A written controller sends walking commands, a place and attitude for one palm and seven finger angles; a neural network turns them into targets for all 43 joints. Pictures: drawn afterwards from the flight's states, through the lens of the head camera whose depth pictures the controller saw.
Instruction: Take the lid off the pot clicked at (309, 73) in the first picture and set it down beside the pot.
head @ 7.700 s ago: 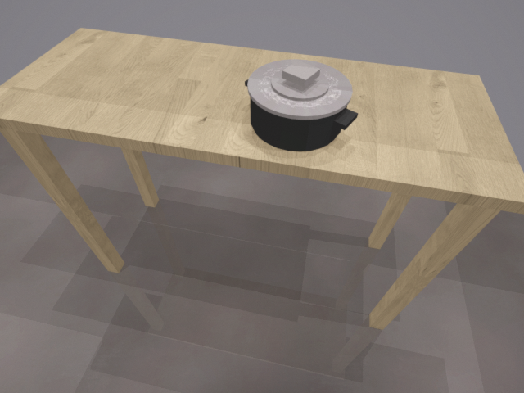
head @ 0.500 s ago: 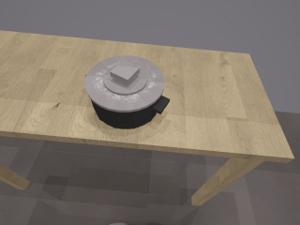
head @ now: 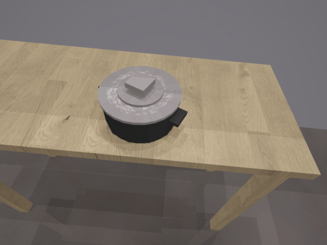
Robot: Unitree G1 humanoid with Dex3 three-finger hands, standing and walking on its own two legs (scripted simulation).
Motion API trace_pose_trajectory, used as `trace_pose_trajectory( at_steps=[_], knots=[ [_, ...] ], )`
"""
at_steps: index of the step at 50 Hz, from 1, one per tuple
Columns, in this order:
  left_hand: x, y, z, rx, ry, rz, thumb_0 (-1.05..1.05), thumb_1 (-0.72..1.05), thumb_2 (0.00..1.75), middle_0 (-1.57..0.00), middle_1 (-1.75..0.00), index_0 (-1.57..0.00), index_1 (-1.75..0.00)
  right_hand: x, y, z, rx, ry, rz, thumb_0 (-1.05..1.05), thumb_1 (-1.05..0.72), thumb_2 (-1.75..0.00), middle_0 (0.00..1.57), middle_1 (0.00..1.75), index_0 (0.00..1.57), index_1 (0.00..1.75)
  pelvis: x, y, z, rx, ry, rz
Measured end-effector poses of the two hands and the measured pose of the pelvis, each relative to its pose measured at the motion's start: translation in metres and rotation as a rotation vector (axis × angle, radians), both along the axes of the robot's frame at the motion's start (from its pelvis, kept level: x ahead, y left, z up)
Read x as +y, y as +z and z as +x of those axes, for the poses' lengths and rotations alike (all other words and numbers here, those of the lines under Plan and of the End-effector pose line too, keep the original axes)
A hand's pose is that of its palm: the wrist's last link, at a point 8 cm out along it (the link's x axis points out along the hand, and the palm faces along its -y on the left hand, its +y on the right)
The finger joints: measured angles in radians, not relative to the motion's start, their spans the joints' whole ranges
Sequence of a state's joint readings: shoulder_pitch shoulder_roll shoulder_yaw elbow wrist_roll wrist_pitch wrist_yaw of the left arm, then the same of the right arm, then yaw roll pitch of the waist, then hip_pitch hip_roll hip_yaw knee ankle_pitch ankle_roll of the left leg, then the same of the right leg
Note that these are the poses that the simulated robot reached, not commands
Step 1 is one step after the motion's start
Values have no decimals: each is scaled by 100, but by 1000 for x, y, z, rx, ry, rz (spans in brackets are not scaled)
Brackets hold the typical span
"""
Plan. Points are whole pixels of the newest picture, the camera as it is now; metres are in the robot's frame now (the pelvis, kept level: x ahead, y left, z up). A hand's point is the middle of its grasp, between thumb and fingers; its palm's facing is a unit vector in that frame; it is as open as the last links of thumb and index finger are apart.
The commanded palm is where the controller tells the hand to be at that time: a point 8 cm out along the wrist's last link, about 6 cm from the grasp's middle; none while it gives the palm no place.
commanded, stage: come to a stop and stand still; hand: left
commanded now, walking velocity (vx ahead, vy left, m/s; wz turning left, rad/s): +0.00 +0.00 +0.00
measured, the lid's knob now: (140, 83) +0.45 +0.09 +0.16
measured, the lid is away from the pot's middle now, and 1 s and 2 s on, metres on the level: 0.00 0.00 0.00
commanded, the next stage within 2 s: look again from close up in 0.74 s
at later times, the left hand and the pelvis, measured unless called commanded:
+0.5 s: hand out of the picture +0.02 +0.20 -0.17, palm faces +0.03 -0.97 -0.23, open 7.4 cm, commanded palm none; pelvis +0.00 +0.02 +0.00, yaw +0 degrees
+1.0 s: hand out of the picture -0.04 +0.19 -0.17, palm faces +0.00 -0.98 -0.22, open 7.4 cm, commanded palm none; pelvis -0.02 +0.01 +0.00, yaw +0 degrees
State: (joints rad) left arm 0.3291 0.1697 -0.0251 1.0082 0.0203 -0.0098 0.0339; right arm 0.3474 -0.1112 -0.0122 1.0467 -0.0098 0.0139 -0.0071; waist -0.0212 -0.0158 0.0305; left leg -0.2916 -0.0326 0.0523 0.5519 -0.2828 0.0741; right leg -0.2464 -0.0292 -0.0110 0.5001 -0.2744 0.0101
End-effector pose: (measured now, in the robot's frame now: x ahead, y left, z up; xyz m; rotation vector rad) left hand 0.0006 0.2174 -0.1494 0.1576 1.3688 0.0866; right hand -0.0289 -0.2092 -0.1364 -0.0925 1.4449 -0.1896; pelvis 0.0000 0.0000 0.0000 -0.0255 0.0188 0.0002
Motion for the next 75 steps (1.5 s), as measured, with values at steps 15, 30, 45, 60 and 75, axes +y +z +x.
trace_pose_trajectory(
  at_steps=[15, 30, 45, 60, 75],
  knots=[
    [35, 13, 25, -54, 52, 95, 0, 91, 90, -20, -30, -20, -30, -7, -10, 81, -167, 79, -32, 2, -93, -90, 20, 29, 20, 30, 19, -2, 12, -44, 3, 10],
    [22, 8, 2, -40, 49, 55, 0, 91, 90, -20, -30, -20, -30, -3, 1, 99, -249, 104, -21, 0, -91, -90, 20, 29, 20, 30, 14, 0, -3, -59, -5, 16],
    [18, 9, -38, 41, 47, 51, 0, 91, 90, -20, -30, -20, -30, -11, -3, 37, -121, 59, -26, 0, -92, -90, 20, 29, 20, 30, 11, 2, -16, -55, -7, 15],
    [10, 12, -40, 41, 37, 53, 0, 91, 90, -20, -30, -20, -30, 1, -11, -2, -43, 23, 27, 1, -92, -90, 20, 29, 20, 30, 6, 3, -23, -41, -11, 22],
    [-10, 11, -33, 43, 35, 33, 0, 91, 90, -20, -30, -20, -30, -2, -13, -6, -32, 1, 39, 1, -92, -90, 19, 29, 20, 30, -3, 3, -18, -33, -19, 26]
  ],
)
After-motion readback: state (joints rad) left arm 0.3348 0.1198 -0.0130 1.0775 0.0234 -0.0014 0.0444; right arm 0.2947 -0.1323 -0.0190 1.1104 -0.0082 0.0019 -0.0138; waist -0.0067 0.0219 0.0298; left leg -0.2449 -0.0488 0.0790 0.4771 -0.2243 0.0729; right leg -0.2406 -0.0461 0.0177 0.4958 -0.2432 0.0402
